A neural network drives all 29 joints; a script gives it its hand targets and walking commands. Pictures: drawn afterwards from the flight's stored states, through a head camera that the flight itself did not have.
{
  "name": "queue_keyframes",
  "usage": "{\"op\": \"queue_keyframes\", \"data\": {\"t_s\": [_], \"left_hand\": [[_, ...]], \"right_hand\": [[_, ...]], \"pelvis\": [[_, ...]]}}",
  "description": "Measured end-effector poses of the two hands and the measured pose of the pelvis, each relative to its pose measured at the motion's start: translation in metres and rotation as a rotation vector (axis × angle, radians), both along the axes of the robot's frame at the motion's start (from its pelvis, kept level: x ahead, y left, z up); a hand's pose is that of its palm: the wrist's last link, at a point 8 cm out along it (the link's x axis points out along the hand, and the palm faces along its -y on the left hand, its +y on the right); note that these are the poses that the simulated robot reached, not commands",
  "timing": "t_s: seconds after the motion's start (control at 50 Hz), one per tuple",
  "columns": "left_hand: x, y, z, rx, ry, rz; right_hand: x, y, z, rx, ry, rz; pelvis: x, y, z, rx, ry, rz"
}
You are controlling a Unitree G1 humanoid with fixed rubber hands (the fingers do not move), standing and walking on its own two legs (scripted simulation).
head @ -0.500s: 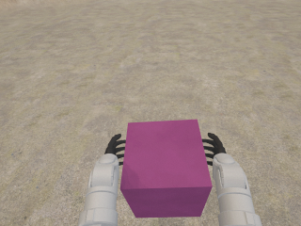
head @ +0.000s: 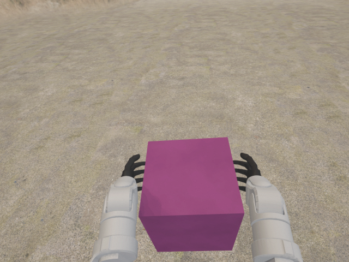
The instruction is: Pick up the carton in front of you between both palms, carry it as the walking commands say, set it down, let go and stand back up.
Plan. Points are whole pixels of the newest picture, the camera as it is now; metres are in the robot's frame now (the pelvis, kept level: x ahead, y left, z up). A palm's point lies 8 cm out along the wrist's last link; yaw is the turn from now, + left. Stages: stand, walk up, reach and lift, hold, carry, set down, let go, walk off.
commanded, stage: set down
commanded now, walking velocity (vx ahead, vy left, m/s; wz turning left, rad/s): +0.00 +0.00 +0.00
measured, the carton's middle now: (190, 197) +0.31 +0.00 -0.04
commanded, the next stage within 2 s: none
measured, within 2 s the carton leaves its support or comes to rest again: neither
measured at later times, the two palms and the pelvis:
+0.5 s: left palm (144, 198) +0.34 +0.14 -0.09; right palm (242, 200) +0.34 -0.15 -0.10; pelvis -0.02 +0.03 -0.04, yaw -2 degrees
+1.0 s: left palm (157, 210) +0.39 +0.12 -0.24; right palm (239, 209) +0.40 -0.18 -0.25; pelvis -0.05 +0.02 -0.18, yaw -1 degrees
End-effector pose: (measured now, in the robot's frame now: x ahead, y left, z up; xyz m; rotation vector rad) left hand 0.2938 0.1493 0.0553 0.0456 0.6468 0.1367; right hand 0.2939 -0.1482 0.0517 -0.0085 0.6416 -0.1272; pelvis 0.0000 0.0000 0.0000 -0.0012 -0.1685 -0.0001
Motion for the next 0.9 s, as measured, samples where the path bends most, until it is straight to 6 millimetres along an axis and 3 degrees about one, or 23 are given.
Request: {"op": "queue_keyframes", "data": {"t_s": [0.14,0.28,0.36,0.46,0.58,0.9], "left_hand": [[0.016,0.003,-0.005,-0.006,0.010,0.015],[0.040,0.002,-0.032,-0.005,0.029,0.023],[0.051,-0.002,-0.066,0.014,0.043,0.006],[0.052,-0.007,-0.123,0.016,0.055,0.002],[0.051,-0.011,-0.185,-0.015,0.019,0.041],[0.087,-0.019,-0.269,-0.056,-0.005,0.084]], "right_hand": [[0.015,0.005,-0.007,0.013,0.009,-0.014],[0.039,0.005,-0.038,0.012,0.028,-0.027],[0.048,0.000,-0.073,-0.008,0.041,-0.015],[0.049,-0.005,-0.131,-0.014,0.054,-0.010],[0.055,-0.009,-0.192,-0.003,0.017,0.007],[0.098,-0.017,-0.270,0.033,-0.008,-0.008]], "pelvis": [[0.005,0.006,-0.001,-0.002,0.021,-0.006],[0.002,0.016,-0.008,0.001,0.100,-0.015],[-0.004,0.021,-0.015,0.011,0.200,-0.025],[-0.012,0.026,-0.029,0.024,0.352,-0.036],[-0.024,0.026,-0.059,0.036,0.545,-0.029],[-0.048,0.017,-0.155,0.051,0.773,-0.031]]}}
